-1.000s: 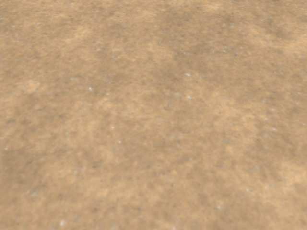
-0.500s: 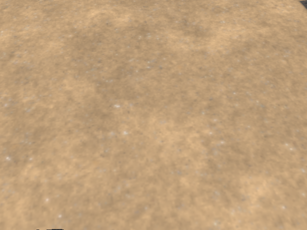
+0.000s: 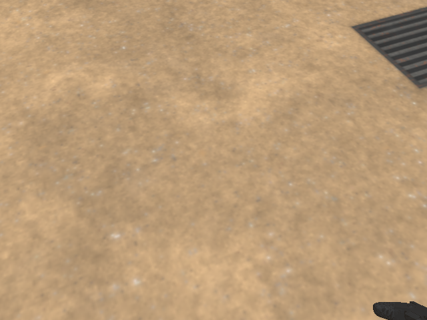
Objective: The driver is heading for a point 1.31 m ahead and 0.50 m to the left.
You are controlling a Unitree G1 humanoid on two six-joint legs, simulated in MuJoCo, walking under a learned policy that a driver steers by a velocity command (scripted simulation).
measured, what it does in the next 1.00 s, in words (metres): walks ahead, turning left: right foot, then left foot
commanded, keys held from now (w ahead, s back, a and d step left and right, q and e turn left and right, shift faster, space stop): q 0.90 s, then no key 0.10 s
